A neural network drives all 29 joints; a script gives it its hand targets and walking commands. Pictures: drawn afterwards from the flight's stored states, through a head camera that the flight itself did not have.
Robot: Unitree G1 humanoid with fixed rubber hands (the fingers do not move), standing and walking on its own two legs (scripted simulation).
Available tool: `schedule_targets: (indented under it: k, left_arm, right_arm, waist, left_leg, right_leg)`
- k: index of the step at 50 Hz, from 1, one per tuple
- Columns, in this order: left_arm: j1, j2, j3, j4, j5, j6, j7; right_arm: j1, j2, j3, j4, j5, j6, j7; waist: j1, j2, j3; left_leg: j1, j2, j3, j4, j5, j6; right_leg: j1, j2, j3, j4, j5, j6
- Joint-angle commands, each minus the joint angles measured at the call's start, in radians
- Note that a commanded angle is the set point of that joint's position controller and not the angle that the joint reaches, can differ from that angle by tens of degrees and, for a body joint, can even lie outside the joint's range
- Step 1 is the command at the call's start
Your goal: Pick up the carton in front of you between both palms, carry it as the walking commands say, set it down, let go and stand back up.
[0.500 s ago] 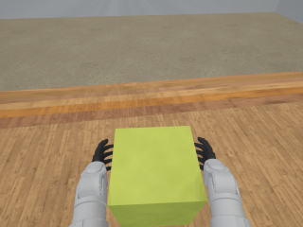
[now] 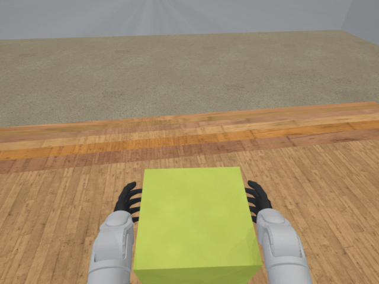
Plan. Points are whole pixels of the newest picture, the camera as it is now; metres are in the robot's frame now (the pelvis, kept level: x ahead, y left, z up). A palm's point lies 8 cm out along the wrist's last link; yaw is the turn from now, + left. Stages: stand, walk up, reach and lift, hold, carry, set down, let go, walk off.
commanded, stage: hold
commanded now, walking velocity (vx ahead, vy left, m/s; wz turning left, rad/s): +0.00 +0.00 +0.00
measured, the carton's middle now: (193, 235) +0.27 +0.00 -0.03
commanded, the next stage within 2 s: carry in 1.26 s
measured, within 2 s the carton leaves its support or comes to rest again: neither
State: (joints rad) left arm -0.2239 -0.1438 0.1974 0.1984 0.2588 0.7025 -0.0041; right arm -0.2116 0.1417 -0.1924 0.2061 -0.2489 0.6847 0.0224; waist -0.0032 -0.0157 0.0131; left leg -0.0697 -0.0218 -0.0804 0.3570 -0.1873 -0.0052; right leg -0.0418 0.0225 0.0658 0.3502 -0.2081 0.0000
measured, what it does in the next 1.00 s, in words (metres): stands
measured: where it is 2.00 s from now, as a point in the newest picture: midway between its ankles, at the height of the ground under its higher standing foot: outside the picture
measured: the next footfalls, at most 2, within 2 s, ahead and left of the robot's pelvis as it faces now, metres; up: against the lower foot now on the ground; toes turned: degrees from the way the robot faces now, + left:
left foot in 1.70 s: +0.16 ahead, +0.09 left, +0.00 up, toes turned +7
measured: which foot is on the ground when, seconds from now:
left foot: down 0.00-1.00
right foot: down 0.00-1.00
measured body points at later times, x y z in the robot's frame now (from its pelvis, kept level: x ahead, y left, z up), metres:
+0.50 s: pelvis -0.02 +0.00 +0.00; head -0.06 +0.01 +0.45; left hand +0.29 +0.15 +0.04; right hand +0.29 -0.15 +0.04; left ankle +0.01 +0.12 -0.75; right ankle +0.00 -0.12 -0.75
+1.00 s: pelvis -0.01 +0.00 +0.00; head -0.04 +0.01 +0.45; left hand +0.29 +0.15 +0.04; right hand +0.29 -0.15 +0.04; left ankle +0.01 +0.12 -0.75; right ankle +0.00 -0.12 -0.75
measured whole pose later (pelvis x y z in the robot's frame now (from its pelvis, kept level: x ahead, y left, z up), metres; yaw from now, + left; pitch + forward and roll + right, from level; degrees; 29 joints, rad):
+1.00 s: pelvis -0.01 +0.00 +0.00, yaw -1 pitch -7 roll +0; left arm -0.24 -0.15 0.20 0.16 0.26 0.77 -0.01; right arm -0.23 0.14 -0.19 0.17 -0.26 0.75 0.03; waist 0.00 -0.03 0.04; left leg -0.03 -0.02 -0.07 0.34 -0.17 0.00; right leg -0.01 0.02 0.08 0.34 -0.20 0.00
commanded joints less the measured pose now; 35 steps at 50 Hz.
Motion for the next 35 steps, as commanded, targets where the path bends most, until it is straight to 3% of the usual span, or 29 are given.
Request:
schedule_targets:
  k: [1, 2, 3, 5, 6, 8, 9, 10, 11, 12, 13, 14, 16, 18, 19, 20, 22, 23, 24, 25, 26, 27, 28, 29, 30, 31, 32, 33, 35]
  left_arm:
    - [-0.386, -0.898, -0.515, -0.045, -0.198, 0.001, -0.206]
    - [-0.397, -0.847, -0.511, -0.063, -0.214, 0.002, -0.206]
    - [-0.427, -0.887, -0.542, -0.078, -0.249, 0.009, -0.210]
    - [-0.439, -0.897, -0.545, -0.102, -0.239, 0.012, -0.197]
    - [-0.376, -0.856, -0.528, -0.081, -0.230, 0.026, -0.191]
    - [-0.470, -0.836, -0.502, -0.058, -0.199, 0.035, -0.197]
    - [-0.491, -0.875, -0.484, -0.034, -0.201, 0.031, -0.214]
    - [-0.487, -0.861, -0.511, -0.044, -0.213, 0.029, -0.214]
    - [-0.534, -0.867, -0.514, -0.042, -0.206, 0.026, -0.215]
    - [-0.518, -0.846, -0.497, -0.010, -0.210, 0.023, -0.225]
    - [-0.529, -0.876, -0.481, -0.054, -0.198, 0.019, -0.221]
    - [-0.510, -0.865, -0.482, -0.002, -0.214, 0.031, -0.217]
    - [-0.557, -0.892, -0.491, 0.031, -0.197, 0.030, -0.221]
    - [-0.622, -0.877, -0.489, 0.013, -0.209, 0.023, -0.226]
    - [-0.580, -0.890, -0.463, -0.016, -0.200, 0.012, -0.229]
    - [-0.561, -0.881, -0.454, 0.072, -0.189, 0.023, -0.224]
    - [-0.577, -0.876, -0.513, -0.014, -0.229, 0.015, -0.225]
    - [-0.521, -0.886, -0.455, 0.001, -0.185, 0.021, -0.221]
    - [-0.587, -0.856, -0.460, 0.033, -0.194, 0.022, -0.221]
    - [-0.555, -0.874, -0.441, 0.072, -0.174, 0.014, -0.221]
    - [-0.524, -0.893, -0.461, 0.068, -0.183, 0.027, -0.220]
    - [-0.557, -0.905, -0.465, 0.008, -0.187, 0.012, -0.220]
    - [-0.559, -0.916, -0.537, -0.015, -0.238, 0.014, -0.221]
    - [-0.555, -0.893, -0.463, 0.015, -0.188, 0.019, -0.220]
    - [-0.576, -0.888, -0.508, -0.041, -0.218, 0.013, -0.226]
    - [-0.575, -0.907, -0.498, 0.004, -0.210, 0.017, -0.217]
    - [-0.506, -0.911, -0.500, -0.006, -0.219, 0.024, -0.217]
    - [-0.596, -0.892, -0.538, -0.028, -0.261, 0.009, -0.223]
    - [-0.551, -0.881, -0.512, -0.048, -0.226, 0.018, -0.222]
  right_arm:
    - [-0.364, 0.853, 0.528, -0.076, 0.194, 0.007, 0.201]
    - [-0.449, 0.903, 0.561, -0.094, 0.233, 0.020, 0.196]
    - [-0.419, 0.869, 0.557, -0.094, 0.242, 0.029, 0.192]
    - [-0.473, 0.871, 0.568, -0.120, 0.232, 0.030, 0.187]
    - [-0.459, 0.882, 0.593, -0.135, 0.266, 0.040, 0.196]
    - [-0.447, 0.835, 0.515, -0.035, 0.203, 0.047, 0.188]
    - [-0.449, 0.842, 0.497, -0.043, 0.199, 0.049, 0.185]
    - [-0.489, 0.837, 0.478, -0.023, 0.202, 0.049, 0.192]
    - [-0.485, 0.848, 0.506, -0.050, 0.192, 0.046, 0.188]
    - [-0.538, 0.896, 0.509, -0.059, 0.222, 0.035, 0.193]
    - [-0.550, 0.872, 0.499, -0.044, 0.206, 0.044, 0.196]
    - [-0.533, 0.878, 0.496, -0.021, 0.205, 0.041, 0.204]
    - [-0.512, 0.841, 0.448, 0.021, 0.155, 0.036, 0.206]
    - [-0.577, 0.892, 0.456, 0.028, 0.180, 0.036, 0.199]
    - [-0.585, 0.885, 0.484, 0.004, 0.182, 0.038, 0.199]
    - [-0.557, 0.891, 0.480, 0.026, 0.177, 0.037, 0.196]
    - [-0.496, 0.896, 0.482, 0.000, 0.210, 0.033, 0.195]
    - [-0.518, 0.883, 0.478, 0.026, 0.175, 0.041, 0.198]
    - [-0.555, 0.867, 0.443, 0.056, 0.176, 0.043, 0.195]
    - [-0.608, 0.929, 0.480, 0.037, 0.190, 0.037, 0.202]
    - [-0.595, 0.859, 0.467, 0.002, 0.187, 0.023, 0.210]
    - [-0.567, 0.897, 0.499, 0.011, 0.190, 0.025, 0.216]
    - [-0.511, 0.901, 0.484, 0.013, 0.189, 0.018, 0.211]
    - [-0.552, 0.883, 0.490, 0.000, 0.185, 0.023, 0.206]
    - [-0.556, 0.908, 0.491, 0.010, 0.206, 0.026, 0.206]
    - [-0.579, 0.887, 0.518, -0.015, 0.199, 0.025, 0.200]
    - [-0.538, 0.877, 0.524, -0.046, 0.200, 0.030, 0.201]
    - [-0.549, 0.910, 0.516, -0.030, 0.207, 0.025, 0.199]
    - [-0.517, 0.889, 0.508, -0.026, 0.203, 0.034, 0.196]
  waist:
    - [-0.003, 0.050, -0.182]
    - [0.027, -0.031, -0.185]
    - [-0.012, 0.029, -0.213]
    - [0.006, 0.005, -0.240]
    - [0.050, -0.027, -0.202]
    - [0.020, 0.012, -0.151]
    - [-0.018, 0.078, -0.142]
    - [0.001, -0.026, -0.159]
    - [-0.014, 0.010, -0.143]
    - [0.013, -0.012, -0.193]
    - [0.018, 0.036, -0.127]
    - [-0.008, -0.007, -0.180]
    - [-0.019, 0.001, -0.127]
    - [-0.017, 0.021, -0.147]
    - [0.030, 0.030, -0.203]
    - [0.012, -0.001, -0.157]
    - [-0.031, 0.055, -0.208]
    - [0.022, 0.031, -0.177]
    - [0.014, -0.041, -0.141]
    - [0.030, -0.022, -0.125]
    - [-0.007, 0.007, -0.100]
    - [0.024, 0.028, -0.169]
    - [-0.018, -0.002, -0.191]
    - [0.031, 0.009, -0.182]
    - [-0.004, 0.056, -0.227]
    - [-0.008, 0.026, -0.211]
    - [0.014, -0.003, -0.167]
    - [-0.011, -0.050, -0.229]
    - [0.010, 0.002, -0.207]
  left_leg:
    - [0.047, -0.081, -0.002, -0.047, 0.243, -0.012]
    - [0.112, -0.072, 0.002, -0.050, 0.225, 0.011]
    - [0.079, -0.086, 0.007, -0.030, 0.230, -0.007]
    - [0.105, -0.079, -0.008, -0.044, 0.270, 0.004]
    - [0.109, -0.063, -0.001, -0.051, 0.239, 0.009]
    - [0.034, -0.071, 0.009, -0.052, 0.101, 0.008]
    - [-0.004, -0.075, 0.004, -0.058, 0.080, -0.001]
    - [0.036, -0.063, 0.009, -0.048, 0.074, -0.001]
    - [0.025, -0.081, 0.026, -0.039, 0.061, -0.002]
    - [0.054, -0.067, 0.019, -0.045, 0.066, 0.013]
    - [0.021, -0.080, 0.012, -0.037, 0.064, 0.008]
    - [0.065, -0.062, 0.010, -0.054, 0.057, 0.004]
    - [0.040, -0.069, 0.012, -0.048, -0.017, 0.001]
    - [0.065, -0.058, 0.005, -0.033, 0.036, 0.005]
    - [0.046, -0.076, 0.016, -0.046, 0.042, 0.010]
    - [0.023, -0.063, 0.005, -0.051, 0.072, 0.009]
    - [0.072, -0.074, 0.026, -0.043, 0.091, 0.002]
    - [0.058, -0.073, 0.004, -0.040, 0.047, 0.003]
    - [0.026, -0.065, 0.025, -0.036, 0.018, -0.002]
    - [0.053, -0.065, 0.014, -0.047, -0.006, 0.020]
    - [0.013, -0.065, 0.008, -0.068, 0.030, -0.002]
    - [0.036, -0.077, 0.011, -0.051, 0.048, 0.000]
    - [0.097, -0.061, 0.000, -0.041, 0.094, 0.004]
    - [0.065, -0.072, 0.013, -0.040, 0.099, 0.005]
    - [0.078, -0.073, 0.016, -0.037, 0.080, -0.010]
    - [0.050, -0.070, 0.009, -0.037, 0.091, -0.005]
    - [0.006, -0.078, 0.007, -0.058, 0.094, -0.005]
    - [0.075, -0.050, 0.005, -0.050, 0.122, 0.009]
    - [0.072, -0.076, 0.011, -0.032, 0.155, 0.000]
  right_leg:
    - [0.041, 0.068, 0.020, -0.057, 0.280, 0.001]
    - [0.027, 0.085, -0.003, -0.044, 0.244, 0.023]
    - [0.080, 0.068, 0.025, -0.059, 0.255, 0.011]
    - [0.061, 0.071, 0.020, -0.037, 0.297, 0.025]
    - [0.013, 0.066, 0.010, -0.040, 0.248, 0.026]
    - [0.034, 0.068, 0.028, -0.045, 0.155, -0.001]
    - [0.052, 0.058, 0.043, -0.063, 0.144, -0.004]
    - [0.045, 0.078, 0.001, -0.046, 0.080, 0.005]
    - [0.017, 0.067, 0.020, -0.055, 0.098, 0.005]
    - [0.039, 0.077, -0.003, -0.049, 0.093, 0.016]
    - [-0.004, 0.066, 0.009, -0.046, 0.079, 0.009]
    - [-0.013, 0.058, 0.006, -0.057, 0.066, 0.014]
    - [-0.040, 0.066, -0.018, -0.055, -0.018, 0.000]
    - [-0.036, 0.066, 0.005, -0.039, 0.049, -0.001]
    - [0.005, 0.063, 0.001, -0.052, 0.059, 0.009]
    - [0.010, 0.067, 0.001, -0.033, 0.117, 0.008]
    - [0.017, 0.067, 0.005, -0.030, 0.133, 0.024]
    - [0.008, 0.064, 0.012, -0.051, 0.075, 0.005]
    - [0.019, 0.067, -0.001, -0.056, 0.043, 0.011]
    - [-0.027, 0.073, 0.005, -0.051, -0.008, 0.016]
    - [-0.020, 0.075, -0.014, -0.063, 0.031, 0.000]
    - [0.021, 0.068, 0.008, -0.049, 0.069, 0.003]
    - [-0.010, 0.075, 0.001, -0.033, 0.102, 0.007]
    - [-0.032, 0.063, 0.005, -0.048, 0.088, 0.013]
    - [0.042, 0.069, 0.010, -0.052, 0.088, 0.010]
    - [0.062, 0.062, 0.024, -0.032, 0.147, 0.008]
    - [0.065, 0.073, 0.010, -0.030, 0.157, 0.015]
    - [0.020, 0.083, 0.005, -0.045, 0.136, 0.011]
    - [0.010, 0.073, 0.014, -0.049, 0.161, 0.009]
